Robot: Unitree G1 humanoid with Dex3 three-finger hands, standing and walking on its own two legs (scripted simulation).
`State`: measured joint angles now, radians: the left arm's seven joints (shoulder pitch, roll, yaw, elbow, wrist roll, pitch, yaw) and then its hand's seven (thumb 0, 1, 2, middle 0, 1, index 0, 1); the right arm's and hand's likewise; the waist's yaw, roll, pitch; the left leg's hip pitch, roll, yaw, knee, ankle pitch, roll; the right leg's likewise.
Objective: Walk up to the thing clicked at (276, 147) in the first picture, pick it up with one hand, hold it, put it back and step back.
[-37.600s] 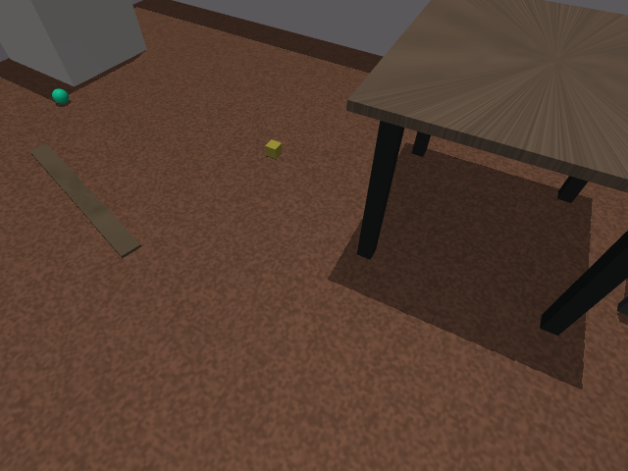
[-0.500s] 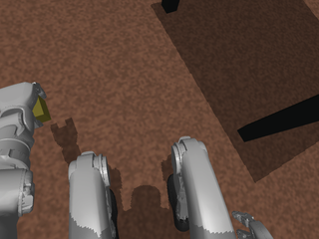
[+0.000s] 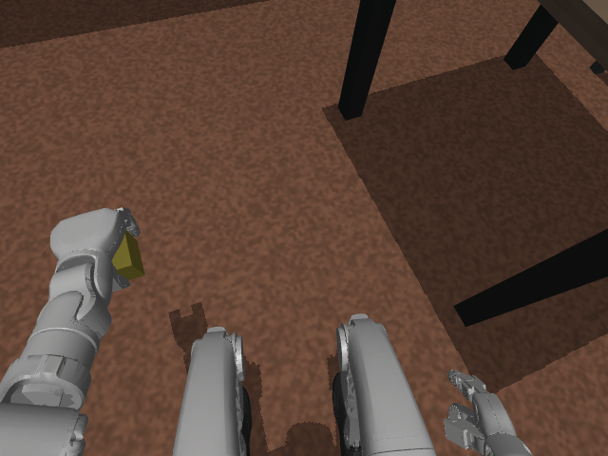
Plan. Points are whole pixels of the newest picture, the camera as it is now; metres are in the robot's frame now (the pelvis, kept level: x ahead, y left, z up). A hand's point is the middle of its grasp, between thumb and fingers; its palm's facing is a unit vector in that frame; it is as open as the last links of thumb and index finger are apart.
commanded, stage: lift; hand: left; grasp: from above
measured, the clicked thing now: (114, 258) +0.40 +0.26 -0.10
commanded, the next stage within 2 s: hold in 0.80 s
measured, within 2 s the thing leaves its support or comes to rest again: neither
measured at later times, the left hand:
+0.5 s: hand (67, 220) +0.38 +0.23 +0.07, palm faces -0.43 -0.16 -0.89, open 9.5 cm
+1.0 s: hand (45, 168) +0.40 +0.22 +0.14, palm faces -0.42 -0.16 -0.90, open 9.4 cm
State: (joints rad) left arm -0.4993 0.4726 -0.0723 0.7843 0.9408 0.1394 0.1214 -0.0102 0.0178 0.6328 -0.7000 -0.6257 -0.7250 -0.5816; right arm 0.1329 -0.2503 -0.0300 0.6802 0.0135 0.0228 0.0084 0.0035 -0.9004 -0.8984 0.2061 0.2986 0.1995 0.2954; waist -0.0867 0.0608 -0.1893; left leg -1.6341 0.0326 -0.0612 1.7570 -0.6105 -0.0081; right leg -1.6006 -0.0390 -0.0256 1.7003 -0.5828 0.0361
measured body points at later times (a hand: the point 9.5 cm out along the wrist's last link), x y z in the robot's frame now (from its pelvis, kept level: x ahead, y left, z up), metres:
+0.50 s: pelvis +0.05 +0.00 +0.15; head +0.12 -0.01 +0.60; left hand +0.40 +0.24 +0.12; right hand +0.15 -0.27 +0.03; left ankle +0.08 +0.12 -0.50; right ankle +0.09 -0.14 -0.50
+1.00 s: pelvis +0.08 -0.01 +0.21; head +0.12 -0.02 +0.66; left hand +0.41 +0.23 +0.19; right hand +0.18 -0.27 +0.08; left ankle +0.08 +0.12 -0.50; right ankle +0.09 -0.14 -0.50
